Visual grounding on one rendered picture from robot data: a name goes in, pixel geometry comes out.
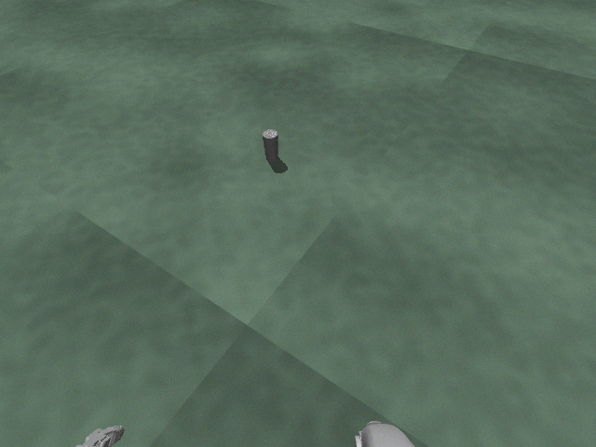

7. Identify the left robot hand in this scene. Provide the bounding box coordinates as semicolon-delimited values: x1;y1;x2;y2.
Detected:
75;426;125;447

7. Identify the cup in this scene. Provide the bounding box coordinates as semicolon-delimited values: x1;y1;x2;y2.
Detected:
263;129;278;161

